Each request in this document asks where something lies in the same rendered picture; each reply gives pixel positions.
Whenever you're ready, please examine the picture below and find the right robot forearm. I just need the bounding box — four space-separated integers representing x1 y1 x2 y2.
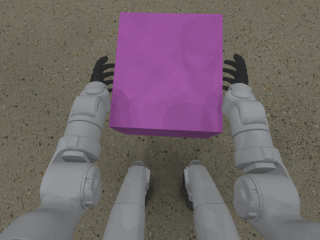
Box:
221 83 301 209

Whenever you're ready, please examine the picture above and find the right robot foot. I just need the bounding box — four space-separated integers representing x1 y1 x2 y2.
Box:
182 172 194 211

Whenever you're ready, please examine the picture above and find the left robot hand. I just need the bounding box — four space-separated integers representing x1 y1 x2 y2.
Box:
90 56 115 93

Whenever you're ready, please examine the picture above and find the robot left upper arm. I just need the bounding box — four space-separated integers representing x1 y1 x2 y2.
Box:
0 161 102 240

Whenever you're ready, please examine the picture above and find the right robot hand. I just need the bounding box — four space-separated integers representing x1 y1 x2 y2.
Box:
222 53 249 91

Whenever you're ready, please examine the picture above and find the robot right upper arm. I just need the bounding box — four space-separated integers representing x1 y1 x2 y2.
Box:
233 174 320 240

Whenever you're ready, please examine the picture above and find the carton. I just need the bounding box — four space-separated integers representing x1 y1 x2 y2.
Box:
109 12 223 139

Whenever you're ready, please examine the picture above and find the left robot forearm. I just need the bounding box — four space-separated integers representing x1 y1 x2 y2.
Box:
40 81 111 202

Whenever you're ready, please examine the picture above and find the robot right thigh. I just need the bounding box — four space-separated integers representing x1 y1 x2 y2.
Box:
183 164 241 240

